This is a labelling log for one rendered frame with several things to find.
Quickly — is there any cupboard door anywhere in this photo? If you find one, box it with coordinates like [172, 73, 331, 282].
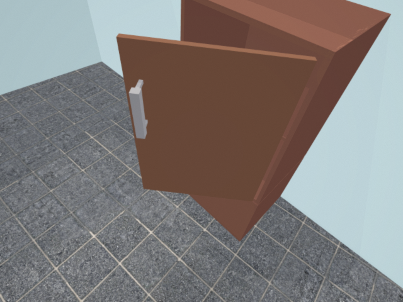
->
[116, 33, 317, 201]

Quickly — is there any handle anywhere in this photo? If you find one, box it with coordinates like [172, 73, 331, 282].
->
[129, 80, 148, 139]

